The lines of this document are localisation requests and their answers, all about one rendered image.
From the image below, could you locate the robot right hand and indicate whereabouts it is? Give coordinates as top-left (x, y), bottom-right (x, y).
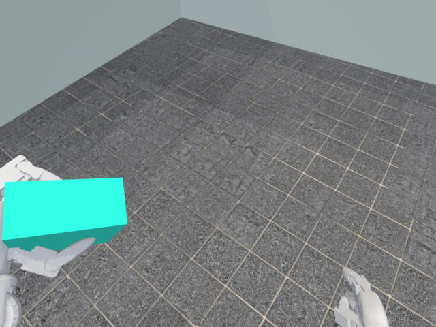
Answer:
top-left (334, 268), bottom-right (389, 327)

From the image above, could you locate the sponge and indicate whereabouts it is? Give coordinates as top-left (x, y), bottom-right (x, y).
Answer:
top-left (2, 178), bottom-right (127, 252)

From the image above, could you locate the robot left hand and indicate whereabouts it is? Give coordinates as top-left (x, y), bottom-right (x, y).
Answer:
top-left (0, 155), bottom-right (96, 278)

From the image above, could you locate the robot left forearm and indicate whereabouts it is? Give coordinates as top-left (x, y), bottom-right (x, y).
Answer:
top-left (0, 274), bottom-right (22, 327)

